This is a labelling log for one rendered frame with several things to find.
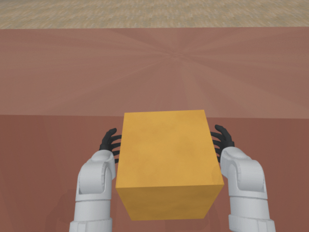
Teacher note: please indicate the carton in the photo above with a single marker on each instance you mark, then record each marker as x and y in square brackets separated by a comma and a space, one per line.
[168, 168]

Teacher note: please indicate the right robot hand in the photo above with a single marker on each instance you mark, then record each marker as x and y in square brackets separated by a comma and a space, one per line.
[225, 140]

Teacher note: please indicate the left robot hand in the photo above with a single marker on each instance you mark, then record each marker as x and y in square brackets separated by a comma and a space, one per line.
[107, 140]

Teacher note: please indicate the robot left forearm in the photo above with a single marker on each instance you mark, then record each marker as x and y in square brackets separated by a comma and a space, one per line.
[93, 194]

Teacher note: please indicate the robot right forearm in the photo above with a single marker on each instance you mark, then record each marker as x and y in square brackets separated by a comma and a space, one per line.
[247, 191]

